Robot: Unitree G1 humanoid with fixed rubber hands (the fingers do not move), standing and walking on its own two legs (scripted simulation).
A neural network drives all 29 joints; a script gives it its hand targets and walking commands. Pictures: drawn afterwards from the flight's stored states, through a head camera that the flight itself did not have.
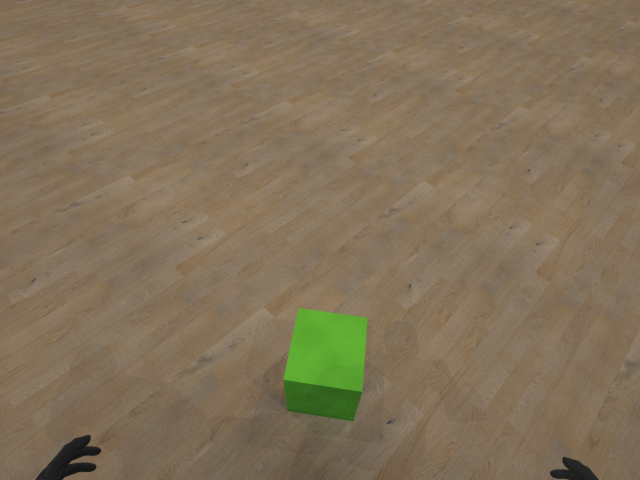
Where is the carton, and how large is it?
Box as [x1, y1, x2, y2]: [284, 308, 367, 420]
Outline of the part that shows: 298,308 284,375 284,387 287,410 353,420 362,389 367,318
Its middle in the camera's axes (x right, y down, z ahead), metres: +0.02 +0.37 +1.13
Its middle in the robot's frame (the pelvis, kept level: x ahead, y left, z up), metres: +0.53 +0.00 -0.63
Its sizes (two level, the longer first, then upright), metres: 0.210 0.200 0.250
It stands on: the floor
